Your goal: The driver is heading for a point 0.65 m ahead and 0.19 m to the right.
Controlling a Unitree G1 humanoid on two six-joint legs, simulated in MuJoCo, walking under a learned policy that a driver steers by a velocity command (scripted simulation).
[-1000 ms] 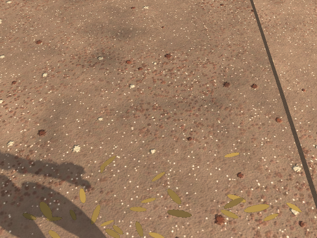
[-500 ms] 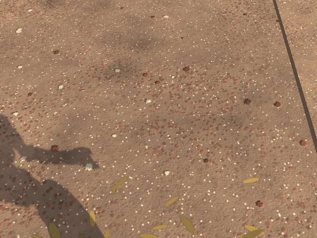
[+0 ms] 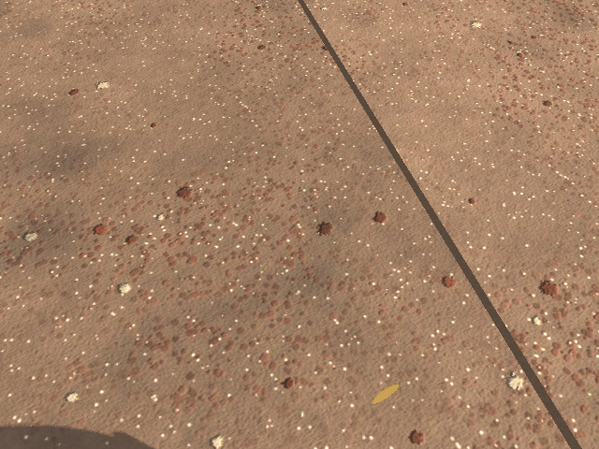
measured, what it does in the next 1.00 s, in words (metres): walks ahead, turning right: right foot, then left foot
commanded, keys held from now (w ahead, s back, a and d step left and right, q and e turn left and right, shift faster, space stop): e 0.76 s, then no key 0.24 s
